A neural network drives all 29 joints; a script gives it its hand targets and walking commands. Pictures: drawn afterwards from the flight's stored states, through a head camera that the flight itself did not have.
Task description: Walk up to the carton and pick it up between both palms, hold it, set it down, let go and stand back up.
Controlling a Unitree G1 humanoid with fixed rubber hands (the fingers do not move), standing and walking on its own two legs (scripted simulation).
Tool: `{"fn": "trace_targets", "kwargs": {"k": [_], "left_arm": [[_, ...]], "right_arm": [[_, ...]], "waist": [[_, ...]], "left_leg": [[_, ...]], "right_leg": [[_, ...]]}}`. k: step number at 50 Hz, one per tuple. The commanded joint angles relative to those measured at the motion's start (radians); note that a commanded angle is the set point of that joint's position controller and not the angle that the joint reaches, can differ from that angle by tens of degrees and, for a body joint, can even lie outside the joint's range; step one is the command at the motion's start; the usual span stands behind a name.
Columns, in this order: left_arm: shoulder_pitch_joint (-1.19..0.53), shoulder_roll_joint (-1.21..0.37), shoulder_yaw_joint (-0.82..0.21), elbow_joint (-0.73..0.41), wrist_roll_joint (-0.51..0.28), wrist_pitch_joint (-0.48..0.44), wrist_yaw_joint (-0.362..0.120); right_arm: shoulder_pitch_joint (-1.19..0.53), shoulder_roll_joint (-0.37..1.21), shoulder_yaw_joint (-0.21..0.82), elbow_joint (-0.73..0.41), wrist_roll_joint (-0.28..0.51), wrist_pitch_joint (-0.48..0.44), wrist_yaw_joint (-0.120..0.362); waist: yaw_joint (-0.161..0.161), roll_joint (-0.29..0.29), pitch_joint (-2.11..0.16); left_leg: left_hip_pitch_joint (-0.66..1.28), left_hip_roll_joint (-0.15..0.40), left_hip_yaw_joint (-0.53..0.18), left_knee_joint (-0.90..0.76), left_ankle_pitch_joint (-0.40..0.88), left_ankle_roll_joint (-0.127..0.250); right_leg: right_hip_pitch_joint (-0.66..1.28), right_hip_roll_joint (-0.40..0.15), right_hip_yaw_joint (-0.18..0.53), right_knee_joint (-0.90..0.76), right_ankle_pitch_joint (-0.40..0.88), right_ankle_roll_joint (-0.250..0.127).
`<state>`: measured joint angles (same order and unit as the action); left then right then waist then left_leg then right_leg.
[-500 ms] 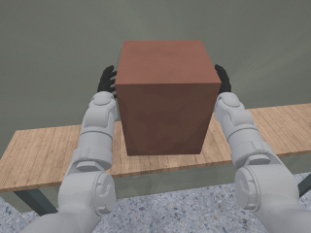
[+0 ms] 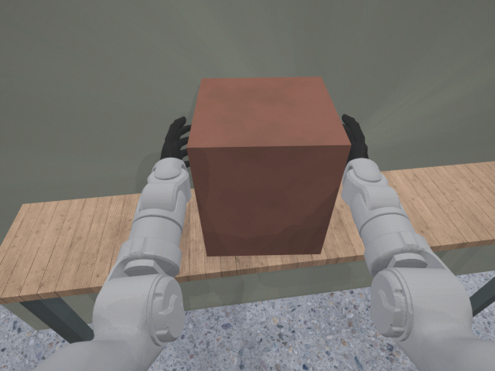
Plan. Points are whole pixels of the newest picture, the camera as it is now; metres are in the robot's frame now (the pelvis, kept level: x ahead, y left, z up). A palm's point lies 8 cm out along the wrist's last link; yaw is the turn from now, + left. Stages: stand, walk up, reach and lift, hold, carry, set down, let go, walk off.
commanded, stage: set down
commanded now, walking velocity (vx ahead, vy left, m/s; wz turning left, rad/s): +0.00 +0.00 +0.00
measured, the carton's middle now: (262, 168) +0.43 -0.02 +0.11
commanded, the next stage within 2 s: none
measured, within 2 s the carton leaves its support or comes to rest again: rests again in 0.86 s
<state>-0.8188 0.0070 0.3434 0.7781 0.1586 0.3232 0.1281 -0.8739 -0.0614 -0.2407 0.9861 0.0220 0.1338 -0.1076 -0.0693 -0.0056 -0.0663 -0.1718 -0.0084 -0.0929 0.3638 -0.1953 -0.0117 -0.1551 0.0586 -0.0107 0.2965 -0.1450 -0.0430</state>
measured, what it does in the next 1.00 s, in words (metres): stands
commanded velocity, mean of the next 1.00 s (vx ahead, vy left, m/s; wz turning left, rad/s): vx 0.00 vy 0.00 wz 0.00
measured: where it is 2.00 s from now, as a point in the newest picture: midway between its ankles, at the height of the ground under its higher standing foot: outside the picture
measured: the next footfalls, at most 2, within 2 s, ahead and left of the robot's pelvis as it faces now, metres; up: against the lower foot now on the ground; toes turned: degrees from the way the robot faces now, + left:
none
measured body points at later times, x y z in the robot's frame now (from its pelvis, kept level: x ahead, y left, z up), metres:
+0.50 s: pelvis +0.00 +0.00 +0.00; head +0.00 +0.01 +0.45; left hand +0.43 +0.13 +0.12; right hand +0.41 -0.18 +0.12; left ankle +0.00 +0.13 -0.75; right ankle +0.01 -0.09 -0.75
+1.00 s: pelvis +0.00 +0.01 +0.00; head +0.00 +0.01 +0.45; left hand +0.42 +0.13 +0.10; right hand +0.40 -0.17 +0.10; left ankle +0.00 +0.13 -0.75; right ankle +0.01 -0.09 -0.75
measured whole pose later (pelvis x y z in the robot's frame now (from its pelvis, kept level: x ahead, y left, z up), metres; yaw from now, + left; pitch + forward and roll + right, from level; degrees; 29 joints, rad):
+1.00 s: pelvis +0.00 +0.01 +0.00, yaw -2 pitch +3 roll +0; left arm -0.76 -0.07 0.41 0.84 0.24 0.14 0.13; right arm -0.76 0.00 -0.46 0.95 -0.23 -0.02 -0.01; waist -0.02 0.00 -0.06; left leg -0.22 -0.01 -0.04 0.34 -0.18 0.00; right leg -0.22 0.05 0.00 0.29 -0.12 -0.03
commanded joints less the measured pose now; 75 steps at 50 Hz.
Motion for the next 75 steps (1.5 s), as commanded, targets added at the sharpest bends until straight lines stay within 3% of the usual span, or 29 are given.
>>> {"fn": "trace_targets", "kwargs": {"k": [1, 22, 50, 64, 71, 73, 75], "left_arm": [[-0.89, -0.626, -0.357, -0.188, -0.078, -0.091, -0.116], [-0.808, -0.6, -0.299, -0.141, -0.024, -0.157, -0.109], [-0.694, -0.577, -0.229, -0.074, 0.065, -0.229, -0.112], [-0.592, -0.531, -0.202, -0.096, 0.117, -0.235, -0.133], [-0.552, -0.421, -0.166, -0.099, 0.128, -0.242, -0.129], [-0.551, -0.322, -0.132, -0.09, 0.127, -0.252, -0.109], [-0.555, -0.127, -0.075, -0.107, 0.112, -0.263, -0.063]], "right_arm": [[-0.855, 0.617, 0.234, -0.252, 0.007, -0.079, 0.137], [-0.765, 0.609, 0.179, -0.239, -0.101, -0.147, 0.177], [-0.628, 0.569, 0.053, -0.19, -0.271, -0.245, 0.237], [-0.515, 0.518, 0.0, -0.173, -0.326, -0.263, 0.261], [-0.467, 0.405, -0.043, -0.168, -0.339, -0.261, 0.257], [-0.453, 0.299, -0.069, -0.163, -0.327, -0.261, 0.234], [-0.429, 0.072, -0.106, -0.148, -0.273, -0.266, 0.184]], "waist": [[-0.002, 0.02, -0.654], [0.027, 0.002, -0.693], [0.045, -0.001, -0.621], [0.051, 0.004, -0.549], [0.063, -0.004, -0.506], [0.067, -0.008, -0.489], [0.069, -0.01, -0.472]], "left_leg": [[0.103, -0.025, 0.064, -0.026, 0.228, -0.046], [0.052, -0.013, 0.091, -0.031, 0.267, -0.038], [0.042, 0.013, 0.139, -0.059, 0.192, -0.031], [0.089, 0.018, 0.156, -0.049, 0.248, -0.042], [0.086, 0.014, 0.173, -0.046, 0.258, -0.045], [0.063, 0.013, 0.18, -0.049, 0.248, -0.044], [0.038, 0.013, 0.186, -0.052, 0.236, -0.04]], "right_leg": [[0.281, -0.025, -0.043, 0.056, 0.52, 0.106], [0.333, -0.034, -0.037, 0.08, 0.615, 0.104], [0.252, -0.048, -0.059, 0.047, 0.425, 0.079], [0.254, -0.048, -0.076, 0.046, 0.419, 0.084], [0.262, -0.047, -0.072, 0.057, 0.42, 0.091], [0.262, -0.048, -0.061, 0.063, 0.419, 0.094], [0.257, -0.05, -0.044, 0.075, 0.421, 0.099]]}}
